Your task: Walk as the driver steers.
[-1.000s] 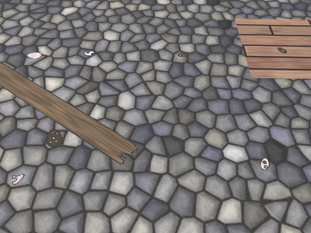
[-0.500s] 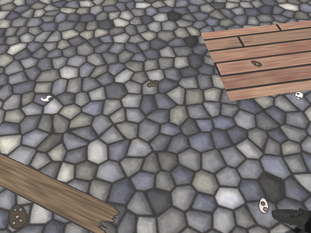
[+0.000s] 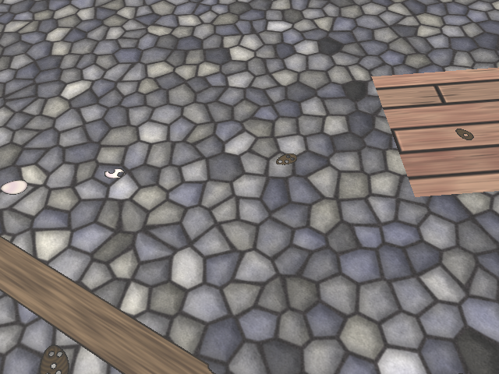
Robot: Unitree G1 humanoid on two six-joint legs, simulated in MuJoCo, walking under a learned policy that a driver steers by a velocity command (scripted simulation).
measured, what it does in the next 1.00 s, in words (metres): walks ahead: left foot, then right foot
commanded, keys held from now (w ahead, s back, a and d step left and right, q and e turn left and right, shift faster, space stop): q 0.36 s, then no key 0.04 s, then e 0.16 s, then w+e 0.44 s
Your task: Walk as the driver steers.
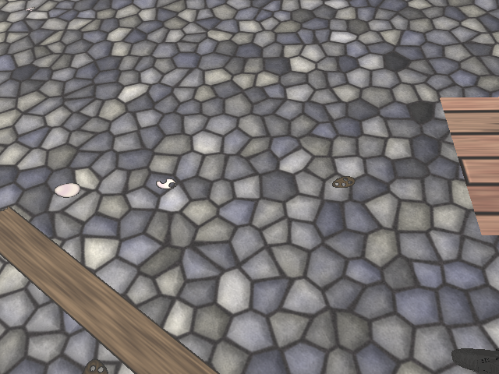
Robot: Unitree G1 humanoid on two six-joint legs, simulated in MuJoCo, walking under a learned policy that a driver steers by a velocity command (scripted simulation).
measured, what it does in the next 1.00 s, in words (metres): walks ahead: left foot, then right foot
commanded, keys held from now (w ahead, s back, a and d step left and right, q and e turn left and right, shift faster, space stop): w+e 0.22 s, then w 0.26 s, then w+q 0.52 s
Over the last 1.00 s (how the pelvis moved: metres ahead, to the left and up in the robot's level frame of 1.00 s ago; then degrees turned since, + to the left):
0.10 0.05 0.01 2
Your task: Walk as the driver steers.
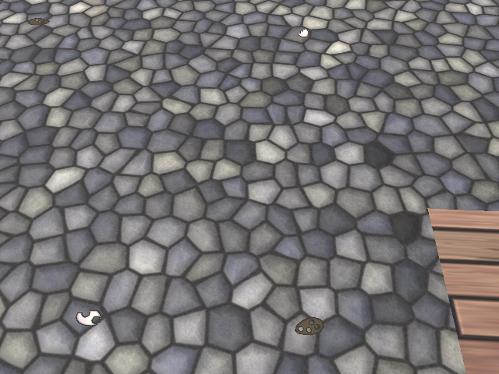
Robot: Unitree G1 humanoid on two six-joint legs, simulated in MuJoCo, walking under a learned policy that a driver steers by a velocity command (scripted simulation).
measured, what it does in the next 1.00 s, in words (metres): walks ahead: left foot, then right foot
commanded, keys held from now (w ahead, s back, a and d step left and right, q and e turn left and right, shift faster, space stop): w+q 0.36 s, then w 0.02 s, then w+e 0.62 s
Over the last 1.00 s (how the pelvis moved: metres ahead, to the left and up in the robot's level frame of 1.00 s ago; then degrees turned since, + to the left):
0.50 -0.08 0.00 0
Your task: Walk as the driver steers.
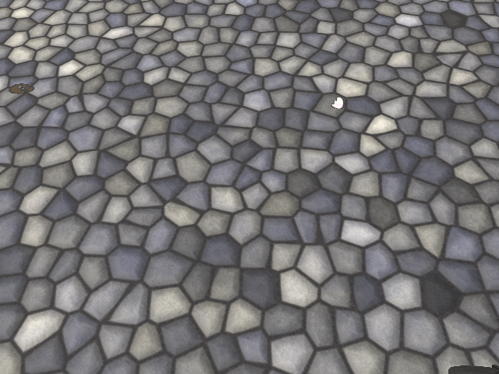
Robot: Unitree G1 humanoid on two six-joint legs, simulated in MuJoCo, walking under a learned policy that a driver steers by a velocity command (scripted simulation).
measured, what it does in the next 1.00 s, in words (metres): walks ahead: left foot, then right foot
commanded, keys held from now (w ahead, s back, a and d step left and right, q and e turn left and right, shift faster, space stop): w+e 0.24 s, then w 0.32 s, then w+q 0.10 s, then q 0.34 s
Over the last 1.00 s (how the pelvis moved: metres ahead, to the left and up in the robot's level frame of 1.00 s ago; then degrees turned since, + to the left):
0.59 0.06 0.00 2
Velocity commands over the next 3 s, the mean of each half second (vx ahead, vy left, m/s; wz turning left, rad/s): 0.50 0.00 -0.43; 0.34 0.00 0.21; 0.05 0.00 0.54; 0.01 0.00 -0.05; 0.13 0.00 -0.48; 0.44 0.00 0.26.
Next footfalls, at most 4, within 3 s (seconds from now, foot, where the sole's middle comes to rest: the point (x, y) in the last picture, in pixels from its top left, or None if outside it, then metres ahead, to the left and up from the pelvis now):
0.18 left None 0.29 0.14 -0.78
0.68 right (354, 364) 0.50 -0.18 -0.78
1.14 left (268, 315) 0.62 0.05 -0.78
1.58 right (352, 314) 0.63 -0.19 -0.78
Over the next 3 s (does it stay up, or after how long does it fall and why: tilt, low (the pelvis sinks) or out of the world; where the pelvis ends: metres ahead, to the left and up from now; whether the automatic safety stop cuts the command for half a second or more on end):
stays up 0.81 -0.07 0.00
